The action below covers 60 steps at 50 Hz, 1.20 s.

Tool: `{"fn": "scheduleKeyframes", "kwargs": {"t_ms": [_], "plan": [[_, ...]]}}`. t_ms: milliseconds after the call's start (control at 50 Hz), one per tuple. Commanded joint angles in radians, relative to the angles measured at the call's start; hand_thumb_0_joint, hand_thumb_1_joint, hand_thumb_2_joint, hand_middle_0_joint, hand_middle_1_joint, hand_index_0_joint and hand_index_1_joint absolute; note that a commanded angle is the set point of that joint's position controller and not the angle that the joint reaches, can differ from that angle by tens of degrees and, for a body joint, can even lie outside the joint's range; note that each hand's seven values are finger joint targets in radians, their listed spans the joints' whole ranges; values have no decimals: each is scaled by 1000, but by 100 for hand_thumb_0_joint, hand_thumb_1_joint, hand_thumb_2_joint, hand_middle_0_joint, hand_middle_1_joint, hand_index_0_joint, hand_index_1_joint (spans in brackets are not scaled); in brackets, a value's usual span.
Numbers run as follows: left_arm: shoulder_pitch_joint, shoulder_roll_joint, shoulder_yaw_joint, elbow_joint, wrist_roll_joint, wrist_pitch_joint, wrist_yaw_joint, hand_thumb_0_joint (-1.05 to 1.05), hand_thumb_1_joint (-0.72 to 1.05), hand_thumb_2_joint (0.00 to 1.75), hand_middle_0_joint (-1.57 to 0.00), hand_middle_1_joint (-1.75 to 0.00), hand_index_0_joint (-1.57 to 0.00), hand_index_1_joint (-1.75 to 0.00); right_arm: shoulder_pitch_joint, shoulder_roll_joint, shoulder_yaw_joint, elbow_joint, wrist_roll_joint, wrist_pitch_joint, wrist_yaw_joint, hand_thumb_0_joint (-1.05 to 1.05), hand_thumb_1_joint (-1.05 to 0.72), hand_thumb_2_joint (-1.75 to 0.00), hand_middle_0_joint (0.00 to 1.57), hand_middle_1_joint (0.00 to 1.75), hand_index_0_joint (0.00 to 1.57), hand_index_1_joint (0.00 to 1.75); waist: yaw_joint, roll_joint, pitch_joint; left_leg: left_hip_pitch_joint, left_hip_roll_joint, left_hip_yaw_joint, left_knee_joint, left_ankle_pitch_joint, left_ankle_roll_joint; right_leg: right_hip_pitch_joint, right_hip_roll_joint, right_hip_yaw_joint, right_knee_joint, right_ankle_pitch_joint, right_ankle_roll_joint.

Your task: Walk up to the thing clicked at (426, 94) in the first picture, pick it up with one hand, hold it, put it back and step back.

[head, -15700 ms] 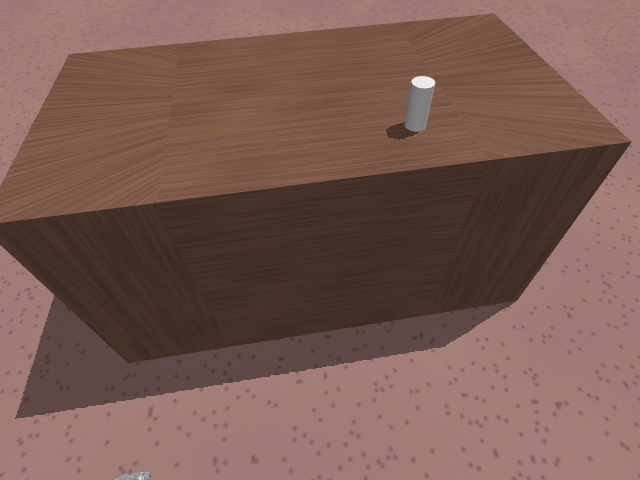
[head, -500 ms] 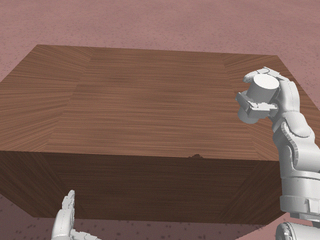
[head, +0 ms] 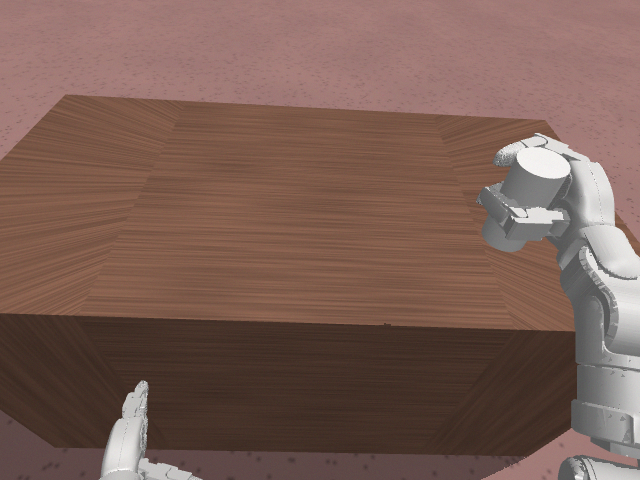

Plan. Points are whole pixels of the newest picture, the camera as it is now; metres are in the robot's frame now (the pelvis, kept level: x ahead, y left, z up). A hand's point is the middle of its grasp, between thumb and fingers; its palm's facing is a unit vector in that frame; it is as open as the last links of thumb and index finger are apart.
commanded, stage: hold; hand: right
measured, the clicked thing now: (521, 202) +0.35 -0.18 +0.21
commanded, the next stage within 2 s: none
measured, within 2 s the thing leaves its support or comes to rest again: neither
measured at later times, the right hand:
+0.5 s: hand (523, 196) +0.34 -0.17 +0.22, palm faces +0.05 +1.00 -0.03, open 6.9 cm
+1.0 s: hand (525, 199) +0.33 -0.17 +0.22, palm faces +0.06 +1.00 -0.03, open 6.9 cm
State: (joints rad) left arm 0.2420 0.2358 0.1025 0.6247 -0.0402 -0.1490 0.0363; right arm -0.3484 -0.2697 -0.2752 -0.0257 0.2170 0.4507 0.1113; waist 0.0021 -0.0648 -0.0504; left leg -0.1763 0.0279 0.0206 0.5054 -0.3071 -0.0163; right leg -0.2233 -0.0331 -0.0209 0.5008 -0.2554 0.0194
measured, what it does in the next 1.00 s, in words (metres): stands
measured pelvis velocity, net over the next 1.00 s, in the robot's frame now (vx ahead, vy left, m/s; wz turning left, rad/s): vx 0.00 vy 0.00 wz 0.00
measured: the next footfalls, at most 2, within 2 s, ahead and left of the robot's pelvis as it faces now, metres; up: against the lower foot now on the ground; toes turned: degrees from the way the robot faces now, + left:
none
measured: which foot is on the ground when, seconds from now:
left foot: down 0.00-1.00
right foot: down 0.00-1.00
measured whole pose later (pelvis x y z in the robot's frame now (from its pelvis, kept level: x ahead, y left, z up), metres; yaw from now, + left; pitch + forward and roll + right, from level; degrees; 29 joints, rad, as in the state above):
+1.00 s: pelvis +0.00 +0.00 +0.00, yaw +0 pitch -2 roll +0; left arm 0.23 0.24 0.11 0.67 -0.04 -0.19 0.04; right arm -0.33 -0.28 -0.29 -0.11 0.23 0.54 0.11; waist 0.00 -0.07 -0.05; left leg -0.16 0.03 0.02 0.50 -0.30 -0.02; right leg -0.22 -0.03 -0.02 0.50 -0.25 0.02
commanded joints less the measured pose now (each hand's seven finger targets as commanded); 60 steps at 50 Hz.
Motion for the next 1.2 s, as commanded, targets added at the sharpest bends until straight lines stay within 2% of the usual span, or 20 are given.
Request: {"fn": "scheduleKeyframes", "kwargs": {"t_ms": [0,80,100,160,220,300,340,380,440,480,540,620,660,740,840,900,960,1020,1160,1180], "plan": [[-124,149,60,-179,-2,-58,11,0,-54,5,-4,-5,-5,-5,-376,-200,-83,-249,27,-60,2,0,-53,-130,137,142,138,142,-5,86,-209,-23,-22,36,-79,305,-4,160,30,-2,-41,247,-38],[-89,149,71,-136,-2,-54,8,0,-54,5,-4,-5,-4,-5,-351,-198,-87,-253,27,-32,6,0,-54,-130,137,142,138,142,0,60,-205,-29,-23,40,-73,340,-2,172,27,-1,-35,292,-39],[-104,121,38,-138,-3,-54,4,0,-54,5,-4,-5,-5,-5,-351,-195,-83,-267,29,-29,8,0,-52,-129,136,141,137,141,-10,52,-187,-30,-22,40,-75,332,-1,164,27,0,-36,286,-39],[-131,114,33,-149,-2,-58,1,0,-55,5,-5,-5,-5,-5,-355,-187,-70,-293,26,-24,8,0,-57,-129,137,141,138,141,-10,55,-185,-27,-21,38,-79,316,-1,152,30,-2,-38,266,-37],[-133,122,31,-160,-3,-62,2,0,-55,5,-5,-5,-5,-5,-343,-216,-101,-293,29,-10,14,0,-55,-130,137,141,138,141,-14,80,-190,-20,-17,35,-86,315,-8,149,35,-3,-37,250,-42],[-117,152,64,-148,-1,-65,7,0,-55,5,-5,-5,-5,-5,-349,-202,-88,-296,32,2,14,0,-56,-131,138,142,139,142,4,79,-209,-27,-18,36,-82,342,-9,176,32,-1,-33,275,-44],[-129,117,29,-143,-3,-69,2,0,-55,5,-5,-5,-5,-5,-364,-189,-77,-314,34,7,14,0,-55,-130,137,142,138,142,-8,66,-196,-25,-19,37,-76,353,-7,172,32,-1,-30,291,-42],[-122,137,50,-133,-2,-69,6,0,-55,5,-5,-5,-5,-5,-372,-195,-80,-300,31,7,11,0,-55,-132,138,143,139,143,0,64,-206,-31,-20,38,-75,359,-6,181,31,2,-31,302,-42],[-130,150,64,-118,0,-74,5,0,-54,5,-5,-5,-5,-5,-376,-220,-95,-281,23,16,5,0,-56,-131,138,142,139,142,-4,47,-183,-38,-22,41,-84,296,0,162,30,5,-42,247,-41],[-152,111,21,-123,1,-76,0,0,-55,5,-5,-5,-5,-5,-389,-207,-82,-294,24,10,4,0,-57,-129,137,141,138,141,-14,48,-168,-39,-20,39,-91,255,2,137,34,3,-49,203,-39],[-144,143,55,-137,-1,-79,2,0,-54,5,-5,-5,-5,-5,-368,-225,-102,-302,30,9,6,0,-54,-130,137,141,138,141,-14,69,-204,-24,-24,43,-84,269,3,149,31,5,-43,226,-37],[-152,146,54,-138,-3,-81,0,0,-54,5,-5,-5,-5,-5,-359,-196,-83,-309,36,20,13,0,-52,-130,136,141,138,141,-10,56,-195,-26,-27,46,-85,259,6,148,26,8,-50,221,-36],[-156,110,17,-122,-5,-81,-5,0,-54,5,-5,-5,-5,-5,-335,-187,-79,-285,39,30,13,0,-54,-130,137,142,139,142,-12,61,-142,-44,-25,41,-99,216,4,122,30,4,-58,171,-38],[-168,158,52,-160,-1,-90,4,0,-54,5,-5,-5,-5,-5,-365,-193,-77,-310,35,27,4,0,-53,-132,138,144,140,144,-2,83,-174,-42,-26,40,-91,245,2,148,30,4,-51,195,-38],[-129,129,40,-130,0,-89,7,0,-54,5,-5,-5,-5,-5,-375,-205,-85,-305,29,13,-8,0,-50,-131,137,143,139,143,-3,67,-193,-28,-20,36,-85,284,-1,156,34,1,-42,227,-41],[-137,145,59,-109,0,-96,8,0,-54,5,-5,-5,-5,-5,-394,-202,-76,-319,30,4,-7,0,-52,-132,138,144,140,144,-1,28,-165,-49,-27,41,-88,225,8,142,26,8,-56,181,-35],[-152,111,19,-125,-1,-101,4,0,-54,5,-5,-5,-5,-5,-372,-178,-60,-297,29,5,-4,0,-54,-131,139,143,140,143,-7,48,-150,-53,-25,37,-94,208,5,130,29,3,-56,160,-36],[-131,128,38,-126,2,-98,9,0,-54,5,-5,-5,-5,-5,-359,-203,-88,-309,31,2,-3,0,-52,-131,138,143,139,143,-6,64,-207,-27,-25,41,-88,251,3,150,29,7,-45,204,-38],[-154,142,51,-147,3,-99,11,0,-54,5,-5,-5,-5,-5,-381,-200,-86,-316,30,11,-16,0,-54,-132,139,144,140,144,-7,76,-207,-20,-25,40,-84,279,2,154,28,6,-41,229,-36],[-142,137,42,-144,2,-95,9,0,-54,5,-5,-5,-5,-5,-356,-177,-64,-292,29,15,-17,0,-53,-131,138,143,139,143,-3,86,-186,-28,-25,39,-84,286,-1,149,30,4,-40,232,-37]]}}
